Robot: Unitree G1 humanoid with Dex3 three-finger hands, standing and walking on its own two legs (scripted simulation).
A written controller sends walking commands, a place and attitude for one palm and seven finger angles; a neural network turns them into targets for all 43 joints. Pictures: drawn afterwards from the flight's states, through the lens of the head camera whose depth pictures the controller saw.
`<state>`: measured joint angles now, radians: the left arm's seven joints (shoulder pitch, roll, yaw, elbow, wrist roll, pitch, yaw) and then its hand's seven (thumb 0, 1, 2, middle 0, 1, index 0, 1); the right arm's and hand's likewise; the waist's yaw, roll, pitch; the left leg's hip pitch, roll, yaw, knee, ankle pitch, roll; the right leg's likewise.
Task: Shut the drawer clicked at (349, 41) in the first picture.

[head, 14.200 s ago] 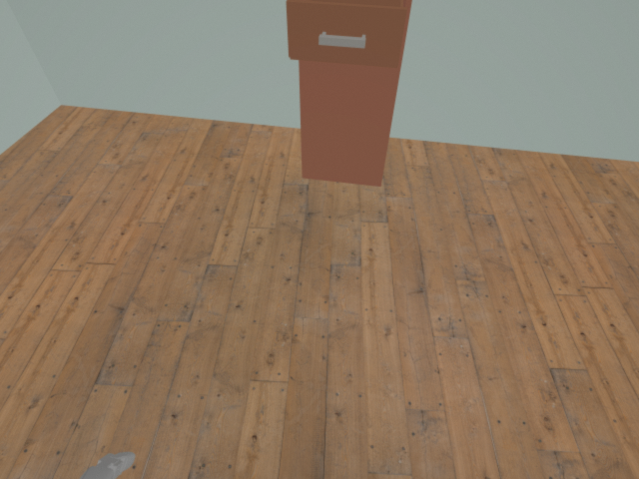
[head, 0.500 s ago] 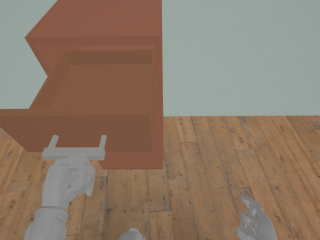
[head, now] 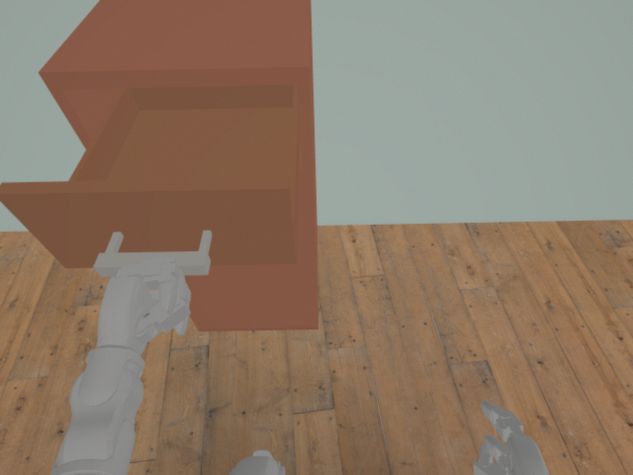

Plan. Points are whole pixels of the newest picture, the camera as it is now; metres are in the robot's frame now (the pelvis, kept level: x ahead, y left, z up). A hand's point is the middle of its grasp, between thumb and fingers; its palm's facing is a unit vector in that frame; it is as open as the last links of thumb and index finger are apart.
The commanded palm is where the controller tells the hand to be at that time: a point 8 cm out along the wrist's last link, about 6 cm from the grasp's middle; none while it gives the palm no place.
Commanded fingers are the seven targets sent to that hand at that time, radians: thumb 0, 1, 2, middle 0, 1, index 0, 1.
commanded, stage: push the drawer shut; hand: left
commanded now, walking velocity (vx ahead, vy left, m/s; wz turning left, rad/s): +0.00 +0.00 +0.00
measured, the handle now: (157, 251) +0.38 +0.22 +0.07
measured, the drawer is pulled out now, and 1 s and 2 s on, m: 0.22 0.10 0.00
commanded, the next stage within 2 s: none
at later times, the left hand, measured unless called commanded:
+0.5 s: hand (188, 261) +0.36 +0.18 +0.07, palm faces +0.03 -1.00 -0.03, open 3.1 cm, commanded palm +0.35 +0.24 +0.07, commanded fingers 0.00 0.90 0.90 -1.40 -1.60 -1.40 -1.60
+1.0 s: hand (197, 226) +0.42 +0.18 +0.07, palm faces +0.04 -1.00 -0.03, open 3.2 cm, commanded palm +0.40 +0.23 +0.07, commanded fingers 0.00 0.90 0.90 -1.40 -1.60 -1.40 -1.60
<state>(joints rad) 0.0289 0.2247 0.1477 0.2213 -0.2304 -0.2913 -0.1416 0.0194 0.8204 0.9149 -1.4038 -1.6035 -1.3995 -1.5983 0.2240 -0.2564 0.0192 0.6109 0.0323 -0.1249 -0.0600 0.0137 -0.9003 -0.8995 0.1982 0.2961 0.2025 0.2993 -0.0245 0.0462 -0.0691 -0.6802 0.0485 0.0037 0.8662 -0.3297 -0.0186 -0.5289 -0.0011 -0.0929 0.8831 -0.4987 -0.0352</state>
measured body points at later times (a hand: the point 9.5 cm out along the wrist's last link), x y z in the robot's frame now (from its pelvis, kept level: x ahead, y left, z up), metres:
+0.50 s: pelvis +0.00 +0.01 +0.00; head +0.05 +0.01 +0.45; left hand +0.36 +0.23 +0.07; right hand +0.12 -0.24 -0.11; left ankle +0.06 +0.13 -0.69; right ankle -0.03 -0.09 -0.69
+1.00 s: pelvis +0.00 +0.02 +0.00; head +0.06 +0.02 +0.44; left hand +0.41 +0.23 +0.07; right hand +0.07 -0.25 -0.12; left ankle +0.06 +0.13 -0.69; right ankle -0.03 -0.09 -0.69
